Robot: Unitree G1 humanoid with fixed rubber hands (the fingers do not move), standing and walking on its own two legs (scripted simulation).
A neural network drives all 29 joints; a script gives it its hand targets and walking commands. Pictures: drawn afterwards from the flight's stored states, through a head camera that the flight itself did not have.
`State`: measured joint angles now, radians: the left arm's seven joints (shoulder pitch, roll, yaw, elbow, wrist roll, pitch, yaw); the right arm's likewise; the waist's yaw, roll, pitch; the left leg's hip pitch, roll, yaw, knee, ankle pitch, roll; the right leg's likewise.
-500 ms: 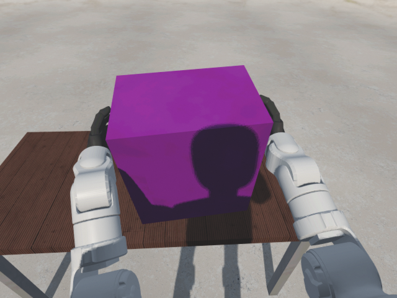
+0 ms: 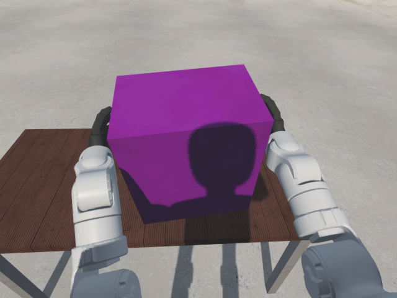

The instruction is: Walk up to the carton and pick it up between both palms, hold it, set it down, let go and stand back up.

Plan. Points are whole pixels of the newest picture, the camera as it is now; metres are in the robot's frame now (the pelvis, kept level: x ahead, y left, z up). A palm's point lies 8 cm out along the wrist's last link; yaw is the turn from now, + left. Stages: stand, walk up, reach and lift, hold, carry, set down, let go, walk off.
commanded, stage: hold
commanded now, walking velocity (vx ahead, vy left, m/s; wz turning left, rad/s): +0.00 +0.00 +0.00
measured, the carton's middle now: (190, 150) +0.38 +0.01 +0.15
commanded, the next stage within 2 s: none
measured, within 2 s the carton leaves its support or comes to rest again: neither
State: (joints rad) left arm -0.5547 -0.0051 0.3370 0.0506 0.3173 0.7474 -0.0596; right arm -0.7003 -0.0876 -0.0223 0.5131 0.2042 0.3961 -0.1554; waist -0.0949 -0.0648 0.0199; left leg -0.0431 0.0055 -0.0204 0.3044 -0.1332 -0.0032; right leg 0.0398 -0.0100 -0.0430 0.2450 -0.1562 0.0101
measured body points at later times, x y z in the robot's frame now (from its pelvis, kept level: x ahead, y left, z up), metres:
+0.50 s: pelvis +0.00 -0.01 +0.00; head -0.04 +0.02 +0.45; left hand +0.37 +0.18 +0.19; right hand +0.38 -0.16 +0.20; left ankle +0.03 +0.12 -0.75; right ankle +0.00 -0.12 -0.75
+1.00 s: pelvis +0.00 -0.01 +0.00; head -0.05 +0.02 +0.45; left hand +0.36 +0.18 +0.19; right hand +0.37 -0.15 +0.20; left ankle +0.03 +0.12 -0.75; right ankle +0.00 -0.12 -0.75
